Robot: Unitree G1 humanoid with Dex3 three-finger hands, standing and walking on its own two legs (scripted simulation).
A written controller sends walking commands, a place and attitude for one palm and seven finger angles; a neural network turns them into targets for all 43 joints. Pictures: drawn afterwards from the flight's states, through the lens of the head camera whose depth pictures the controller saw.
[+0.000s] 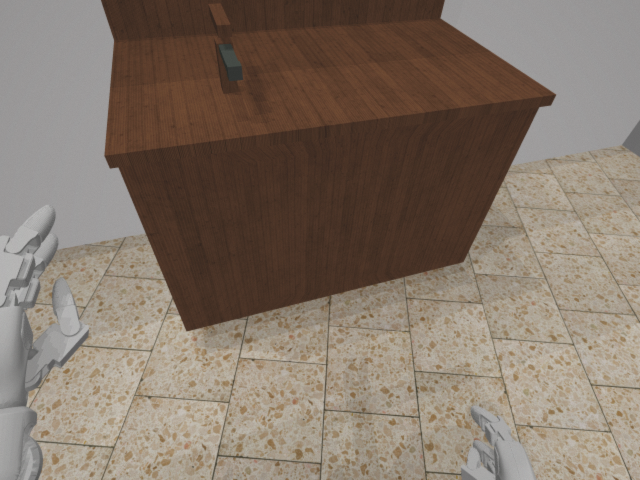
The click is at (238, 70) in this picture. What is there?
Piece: tap's lever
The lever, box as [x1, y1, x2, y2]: [225, 61, 242, 80]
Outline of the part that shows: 225,62 227,76 229,80 242,79 241,66 239,61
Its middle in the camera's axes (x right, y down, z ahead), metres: -0.18 -0.34 +0.77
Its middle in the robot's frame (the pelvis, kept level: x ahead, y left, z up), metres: +0.81 +0.23 +0.13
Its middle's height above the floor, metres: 0.91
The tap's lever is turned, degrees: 0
